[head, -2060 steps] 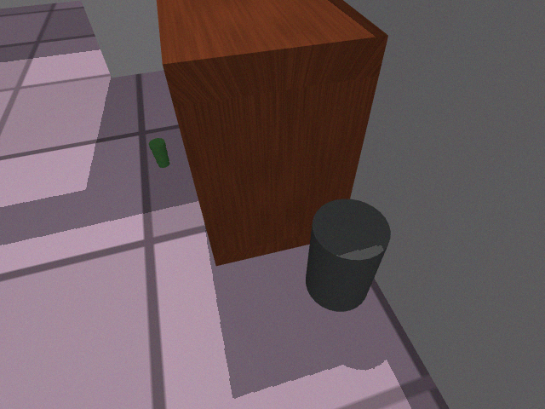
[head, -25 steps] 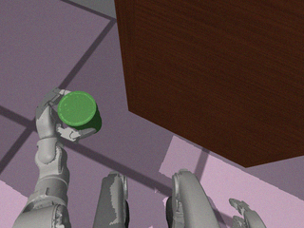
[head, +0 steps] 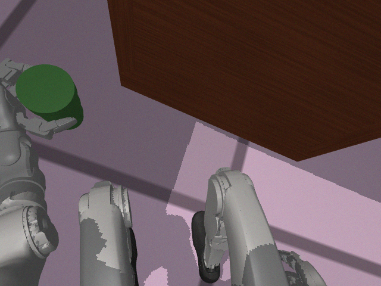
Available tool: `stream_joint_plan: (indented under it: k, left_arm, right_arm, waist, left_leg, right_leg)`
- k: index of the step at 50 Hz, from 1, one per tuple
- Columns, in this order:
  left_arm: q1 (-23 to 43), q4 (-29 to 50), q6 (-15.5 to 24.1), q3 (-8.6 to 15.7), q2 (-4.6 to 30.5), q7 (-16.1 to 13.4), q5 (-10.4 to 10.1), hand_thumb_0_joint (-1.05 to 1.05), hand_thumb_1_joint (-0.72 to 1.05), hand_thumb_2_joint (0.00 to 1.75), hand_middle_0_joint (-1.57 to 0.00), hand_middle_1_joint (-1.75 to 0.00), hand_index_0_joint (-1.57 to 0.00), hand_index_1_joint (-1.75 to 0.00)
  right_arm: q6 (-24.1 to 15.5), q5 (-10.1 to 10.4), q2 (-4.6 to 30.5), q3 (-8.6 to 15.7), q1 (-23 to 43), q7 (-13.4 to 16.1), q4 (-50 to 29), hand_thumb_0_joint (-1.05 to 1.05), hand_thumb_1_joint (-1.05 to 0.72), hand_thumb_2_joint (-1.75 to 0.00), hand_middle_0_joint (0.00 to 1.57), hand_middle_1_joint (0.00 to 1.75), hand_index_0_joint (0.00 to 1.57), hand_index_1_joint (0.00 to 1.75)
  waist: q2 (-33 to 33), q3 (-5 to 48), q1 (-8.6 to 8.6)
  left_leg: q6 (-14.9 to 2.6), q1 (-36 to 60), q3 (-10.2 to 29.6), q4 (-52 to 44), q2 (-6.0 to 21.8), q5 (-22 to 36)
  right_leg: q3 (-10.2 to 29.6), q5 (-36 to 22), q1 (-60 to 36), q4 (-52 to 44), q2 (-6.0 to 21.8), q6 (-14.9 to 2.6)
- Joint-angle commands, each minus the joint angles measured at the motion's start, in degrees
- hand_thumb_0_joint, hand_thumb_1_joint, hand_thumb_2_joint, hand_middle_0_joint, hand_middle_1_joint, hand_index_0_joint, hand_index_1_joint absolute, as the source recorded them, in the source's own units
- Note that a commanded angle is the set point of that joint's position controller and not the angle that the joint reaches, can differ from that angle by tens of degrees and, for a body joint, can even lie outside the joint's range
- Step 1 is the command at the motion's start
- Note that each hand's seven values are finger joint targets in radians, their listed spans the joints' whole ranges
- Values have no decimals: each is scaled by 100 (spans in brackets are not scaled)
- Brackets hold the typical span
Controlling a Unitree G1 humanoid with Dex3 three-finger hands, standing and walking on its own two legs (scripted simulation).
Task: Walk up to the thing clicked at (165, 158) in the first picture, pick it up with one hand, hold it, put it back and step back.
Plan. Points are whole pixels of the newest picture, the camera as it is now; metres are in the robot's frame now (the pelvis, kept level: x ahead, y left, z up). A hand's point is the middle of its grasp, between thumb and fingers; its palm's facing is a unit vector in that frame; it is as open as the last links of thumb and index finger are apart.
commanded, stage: crouch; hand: left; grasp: from above
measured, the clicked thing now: (59, 104) +0.48 +0.23 -0.08
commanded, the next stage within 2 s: lower in 0.80 s
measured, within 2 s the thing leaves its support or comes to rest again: neither
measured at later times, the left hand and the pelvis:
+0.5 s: hand (52, 108) +0.51 +0.27 -0.15, palm faces +0.24 -0.97 +0.00, open 11.0 cm; pelvis +0.00 +0.01 -0.06, yaw -5 degrees
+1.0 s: hand (58, 112) +0.51 +0.26 -0.19, palm faces +0.25 -0.97 -0.01, open 11.0 cm; pelvis +0.00 +0.01 -0.07, yaw -7 degrees
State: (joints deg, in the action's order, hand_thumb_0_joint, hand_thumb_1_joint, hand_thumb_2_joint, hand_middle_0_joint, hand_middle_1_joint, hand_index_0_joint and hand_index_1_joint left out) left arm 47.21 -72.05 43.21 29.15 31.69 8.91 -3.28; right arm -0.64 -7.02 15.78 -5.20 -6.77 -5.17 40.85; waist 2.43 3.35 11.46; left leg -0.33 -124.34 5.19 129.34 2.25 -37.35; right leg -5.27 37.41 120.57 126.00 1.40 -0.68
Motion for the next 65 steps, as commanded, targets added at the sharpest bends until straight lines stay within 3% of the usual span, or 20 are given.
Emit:
stream_joint_plan:
  k: [1, 6, 10, 11, 12, 14, 23, 28, 31, 32, 36, 42, 44, 45, 47, 49, 50, 51, 60, 65]
  left_arm:
    - [2516, 1365, 510, 323, 1709, 16, -184, 0, -12, 115, -115, -129, -115, -130]
    - [2179, 858, 460, 544, 1972, 10, -83, 0, -5, 116, -116, -128, -116, -130]
    - [1901, 803, 480, 811, 2247, 50, -87, 0, -4, 117, -116, -129, -117, -130]
    - [1860, 817, 469, 706, 2115, 93, -92, 0, -2, 117, -116, -130, -117, -130]
    - [1809, 789, 457, 780, 2200, 87, -81, 0, -1, 117, -117, -130, -118, -131]
    - [2021, 968, 484, 664, 2221, 136, -41, 0, 1, 119, -116, -130, -117, -131]
    - [2103, 1471, 594, 684, 2550, 146, -91, 0, 6, 117, -117, -129, -118, -130]
    - [1971, 1261, 607, 534, 2367, 161, -106, 0, 6, 119, -120, -132, -122, -132]
    - [1761, 1060, 601, 611, 2411, 111, -116, 0, 3, 120, -124, -135, -125, -135]
    - [1817, 1066, 618, 510, 2393, 110, -101, 0, 4, 120, -122, -134, -123, -134]
    - [1749, 927, 658, 586, 2517, 47, -116, 0, 5, 122, -124, -136, -126, -137]
    - [1780, 993, 788, 716, 2864, -57, -102, 0, 4, 123, -126, -137, -127, -138]
    - [1779, 1013, 823, 734, 2824, -69, -122, 0, 4, 124, -126, -138, -127, -139]
    - [1847, 1050, 834, 634, 2813, -67, -105, 0, 3, 123, -127, -138, -128, -138]
    - [1766, 911, 832, 693, 2904, -101, -90, 0, -3, 118, -124, -136, -126, -137]
    - [1583, 516, 847, 498, 2591, -72, -139, 0, -4, 117, -123, -136, -125, -136]
    - [1573, 461, 872, 577, 2678, -104, -157, 0, -4, 117, -124, -136, -125, -136]
    - [1653, 443, 901, 468, 2614, -104, -151, 0, -4, 116, -123, -135, -125, -135]
    - [1750, 366, 1254, 595, 3151, -193, -218, 0, -1, 117, -122, -135, -124, -135]
    - [1817, 207, 1396, 470, 3305, -273, -116, 0, 0, 118, -120, -134, -121, -134]
  right_arm:
    - [-22, -61, 1424, 261, -979, 83, -200, 0, -93, -91, 20, 30, 20, 30]
    - [71, -147, 1546, 111, -916, 72, -168, 0, -92, -91, 20, 30, 20, 30]
    - [158, -234, 1588, -16, -920, 41, -217, 0, -91, -91, 20, 30, 20, 30]
    - [174, -252, 1619, -24, -911, 26, -217, 0, -91, -91, 20, 30, 20, 30]
    - [185, -267, 1652, -39, -935, 16, -221, 0, -91, -91, 20, 30, 20, 30]
    - [223, -308, 1687, -82, -906, 9, -207, 0, -91, -91, 20, 30, 20, 30]
    - [279, -444, 1893, -203, -747, 0, -211, 0, -90, -91, 20, 30, 20, 30]
    - [318, -506, 2002, -328, -628, -10, -242, 0, -91, -91, 20, 30, 20, 30]
    - [353, -546, 2026, -399, -628, -16, -248, 0, -91, -91, 20, 30, 20, 30]
    - [349, -562, 2035, -436, -525, -23, -269, 0, -91, -91, 20, 30, 20, 30]
    - [375, -587, 2057, -523, -393, -32, -374, 0, -90, -91, 20, 30, 20, 30]
    - [400, -658, 2145, -649, -314, -46, -438, 0, -91, -91, 20, 30, 20, 30]
    - [412, -681, 2185, -691, -286, -44, -466, 0, -91, -91, 20, 30, 20, 30]
    - [408, -697, 2170, -705, -218, -37, -453, 0, -91, -91, 20, 30, 20, 30]
    - [413, -712, 2199, -731, -227, -35, -478, 0, -91, -91, 20, 30, 20, 30]
    - [393, -727, 2215, -796, -122, -40, -509, 0, -92, -91, 20, 30, 20, 30]
    - [389, -728, 2256, -838, -146, -41, -520, 0, -92, -91, 20, 30, 20, 30]
    - [399, -748, 2250, -889, -97, -42, -549, 0, -91, -91, 20, 30, 20, 30]
    - [423, -912, 2378, -1212, 155, -31, -653, 0, -91, -90, 20, 30, 20, 30]
    - [429, -1027, 2412, -1369, 360, -3, -655, 0, -91, -91, 20, 30, 20, 30]
  waist:
    - [-1681, 4213, -2]
    - [-1728, 3565, 93]
    - [-1506, 3602, 76]
    - [-1580, 3517, 155]
    - [-1577, 3565, 127]
    - [-1738, 3511, 277]
    - [-2278, 3501, 296]
    - [-2466, 3202, 442]
    - [-2275, 3117, 448]
    - [-2291, 2960, 503]
    - [-2018, 2731, 543]
    - [-2188, 2846, 572]
    - [-2231, 2809, 627]
    - [-2287, 2738, 629]
    - [-2262, 2673, 641]
    - [-2145, 2353, 780]
    - [-2054, 2318, 815]
    - [-2011, 2288, 869]
    - [-2259, 2317, 914]
    - [-2437, 2050, 1009]
  left_leg:
    - [-18, 2755, -138, -1276, -85, 410]
    - [-18, 2256, -67, -976, -68, 393]
    - [-64, 1908, -84, -634, -55, 659]
    - [-63, 1901, -58, -611, -41, 676]
    - [-52, 1941, -24, -576, -26, 716]
    - [-41, 1966, 43, -501, 4, 754]
    - [47, 2249, 208, -321, 68, 775]
    - [120, 2539, 388, -320, 106, 991]
    - [106, 2449, 394, -188, 103, 1180]
    - [93, 2309, 401, -152, 112, 1131]
    - [26, 1916, 393, -72, 99, 719]
    - [58, 2026, 466, -31, 127, 762]
    - [76, 2146, 502, -38, 141, 825]
    - [69, 2063, 489, -1, 143, 777]
    - [63, 2018, 485, 1, 144, 659]
    - [56, 1886, 519, 45, 152, 508]
    - [60, 1864, 574, 51, 155, 533]
    - [57, 1888, 613, 58, 166, 565]
    - [86, 2193, 741, 244, 238, 911]
    - [105, 2214, 794, 278, 279, 870]
  right_leg:
    - [-146, -654, -1953, -1088, -257, -117]
    - [-234, -666, -1628, -805, -288, -115]
    - [-236, -938, -1970, -714, -356, -60]
    - [-267, -966, -1901, -663, -352, -57]
    - [-299, -995, -1878, -616, -378, -64]
    - [-352, -1047, -1790, -522, -379, -57]
    - [-531, -1064, -1582, -244, -406, -87]
    - [-682, -1190, -1244, -90, -379, -117]
    - [-706, -1364, -1419, -98, -399, -90]
    - [-716, -1336, -1394, -59, -396, -92]
    - [-733, -1091, -1460, -133, -426, -54]
    - [-785, -1123, -1617, -66, -458, -58]
    - [-812, -1192, -1611, -49, -451, -53]
    - [-798, -1171, -1564, -35, -461, -56]
    - [-816, -1090, -1561, -77, -475, -56]
    - [-855, -1007, -1426, -64, -484, -51]
    - [-894, -1044, -1454, -53, -488, -51]
    - [-923, -1081, -1445, -58, -491, -37]
    - [-991, -1362, -1767, 15, -563, -3]
    - [-1034, -1361, -1710, 27, -586, 3]
